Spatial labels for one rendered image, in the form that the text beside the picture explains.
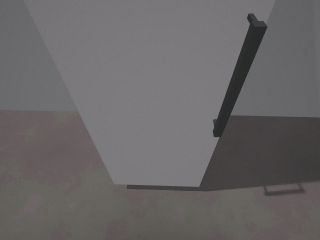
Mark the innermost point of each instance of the handle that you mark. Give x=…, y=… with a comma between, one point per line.
x=247, y=54

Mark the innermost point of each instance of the fridge door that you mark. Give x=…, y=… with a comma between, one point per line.
x=148, y=77

